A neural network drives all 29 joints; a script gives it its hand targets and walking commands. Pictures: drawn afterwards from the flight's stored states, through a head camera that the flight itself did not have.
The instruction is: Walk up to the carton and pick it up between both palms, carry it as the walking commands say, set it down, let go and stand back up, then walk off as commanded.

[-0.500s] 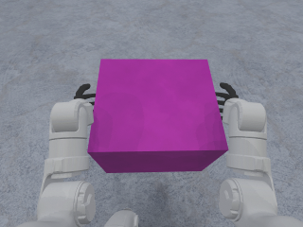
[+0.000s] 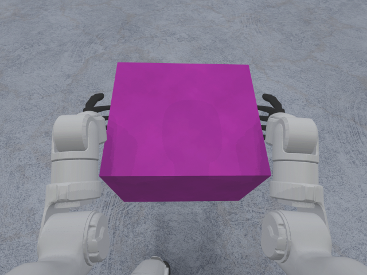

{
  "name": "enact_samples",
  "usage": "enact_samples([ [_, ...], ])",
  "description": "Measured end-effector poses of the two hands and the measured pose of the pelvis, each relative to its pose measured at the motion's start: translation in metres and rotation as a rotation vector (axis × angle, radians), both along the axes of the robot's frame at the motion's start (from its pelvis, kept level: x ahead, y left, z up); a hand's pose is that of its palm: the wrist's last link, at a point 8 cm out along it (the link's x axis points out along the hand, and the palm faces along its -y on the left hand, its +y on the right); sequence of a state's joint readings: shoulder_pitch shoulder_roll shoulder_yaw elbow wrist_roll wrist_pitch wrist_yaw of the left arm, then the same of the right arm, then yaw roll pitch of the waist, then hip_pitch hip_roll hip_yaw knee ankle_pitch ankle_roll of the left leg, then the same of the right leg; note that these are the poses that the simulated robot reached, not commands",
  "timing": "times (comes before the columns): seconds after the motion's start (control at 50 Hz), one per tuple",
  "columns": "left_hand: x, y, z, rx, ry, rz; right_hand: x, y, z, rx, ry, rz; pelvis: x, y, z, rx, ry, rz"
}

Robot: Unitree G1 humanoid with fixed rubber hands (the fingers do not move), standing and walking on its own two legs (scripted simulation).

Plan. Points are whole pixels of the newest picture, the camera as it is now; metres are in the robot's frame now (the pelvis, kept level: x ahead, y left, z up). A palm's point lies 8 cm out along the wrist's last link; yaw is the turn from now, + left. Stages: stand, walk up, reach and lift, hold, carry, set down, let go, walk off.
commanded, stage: carry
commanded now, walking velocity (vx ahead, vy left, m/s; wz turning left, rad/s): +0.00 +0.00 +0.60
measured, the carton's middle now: (182, 137) +0.41 +0.02 +0.04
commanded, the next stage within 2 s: none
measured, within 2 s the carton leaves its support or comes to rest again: neither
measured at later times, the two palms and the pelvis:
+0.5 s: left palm out of the picture +0.19 +0.31 +0.12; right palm (211, 151) +0.31 -0.03 +0.12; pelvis -0.10 +0.02 +0.00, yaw +17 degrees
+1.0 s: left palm out of the picture +0.05 +0.33 +0.12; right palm (191, 206) +0.21 +0.00 +0.13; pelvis -0.19 +0.01 +0.01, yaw +26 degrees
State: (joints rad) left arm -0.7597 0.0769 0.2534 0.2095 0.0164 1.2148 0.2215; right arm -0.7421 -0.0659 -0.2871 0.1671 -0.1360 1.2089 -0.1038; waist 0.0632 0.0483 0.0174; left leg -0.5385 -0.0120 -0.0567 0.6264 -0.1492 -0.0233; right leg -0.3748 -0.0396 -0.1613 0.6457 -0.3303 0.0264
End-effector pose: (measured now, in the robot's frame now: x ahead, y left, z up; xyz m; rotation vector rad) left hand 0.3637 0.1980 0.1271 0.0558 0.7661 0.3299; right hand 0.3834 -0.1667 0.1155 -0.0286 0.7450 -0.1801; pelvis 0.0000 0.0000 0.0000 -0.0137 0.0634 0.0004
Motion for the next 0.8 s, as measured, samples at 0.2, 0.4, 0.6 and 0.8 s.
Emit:
enact_samples([
  [0.2,-0.055,0.022,0.008,-0.005,-0.012,0.057,-0.028,0.024,0.016,0.0,-0.012,0.055,-0.038,0.014,0.009,0.053,-0.012,0.16],
  [0.4,-0.13,0.094,-0.014,-0.05,0.031,0.174,-0.062,0.104,0.01,-0.062,0.032,0.178,-0.075,0.027,0.004,0.022,0.0,0.241],
  [0.6,-0.206,0.11,0.001,0.002,0.012,0.332,-0.086,0.137,0.002,-0.005,0.012,0.34,-0.116,0.001,0.003,-0.006,0.0,0.358],
  [0.8,-0.253,0.108,0.008,0.002,0.003,0.356,-0.12,0.14,0.014,-0.006,0.002,0.369,-0.152,0.005,0.009,0.047,0.003,0.447],
])
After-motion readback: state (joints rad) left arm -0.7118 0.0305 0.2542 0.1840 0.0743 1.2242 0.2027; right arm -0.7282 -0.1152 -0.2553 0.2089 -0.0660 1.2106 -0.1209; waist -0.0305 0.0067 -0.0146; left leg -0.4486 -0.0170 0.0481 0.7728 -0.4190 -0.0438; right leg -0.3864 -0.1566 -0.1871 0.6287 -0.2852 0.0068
